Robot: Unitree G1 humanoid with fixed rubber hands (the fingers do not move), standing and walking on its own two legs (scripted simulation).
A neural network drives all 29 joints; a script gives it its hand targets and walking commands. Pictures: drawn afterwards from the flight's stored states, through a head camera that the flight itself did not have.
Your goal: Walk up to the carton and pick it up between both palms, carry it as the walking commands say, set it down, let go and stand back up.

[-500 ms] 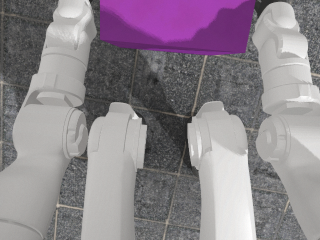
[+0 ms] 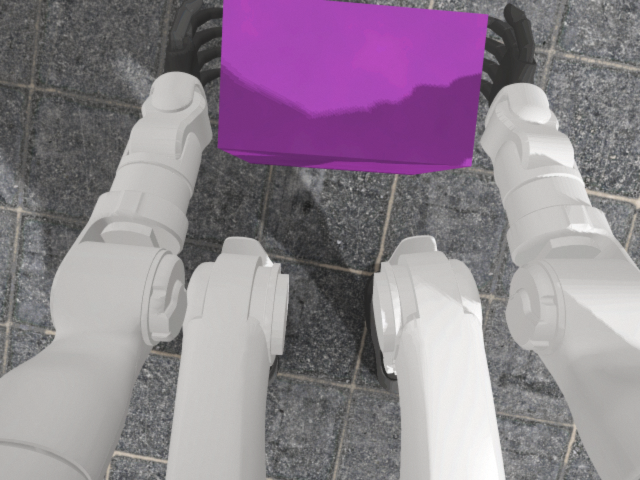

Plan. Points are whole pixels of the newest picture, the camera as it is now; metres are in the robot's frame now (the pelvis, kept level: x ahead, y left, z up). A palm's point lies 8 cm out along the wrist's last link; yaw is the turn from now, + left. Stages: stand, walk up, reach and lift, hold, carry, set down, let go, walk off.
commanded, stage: set down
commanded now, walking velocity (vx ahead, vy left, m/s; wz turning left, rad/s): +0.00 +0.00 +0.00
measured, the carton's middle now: (341, 106) +0.49 -0.02 -0.23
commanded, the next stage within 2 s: none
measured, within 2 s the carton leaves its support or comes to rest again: neither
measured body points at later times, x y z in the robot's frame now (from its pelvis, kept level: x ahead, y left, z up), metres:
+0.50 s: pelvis -0.01 +0.00 -0.01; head +0.32 +0.00 +0.30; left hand +0.51 +0.16 -0.16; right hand +0.50 -0.19 -0.16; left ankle +0.11 +0.11 -0.32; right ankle +0.10 -0.11 -0.32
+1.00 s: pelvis +0.00 +0.00 +0.00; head +0.35 -0.01 +0.28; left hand +0.52 +0.18 -0.18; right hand +0.49 -0.20 -0.19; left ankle +0.11 +0.11 -0.32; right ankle +0.10 -0.11 -0.32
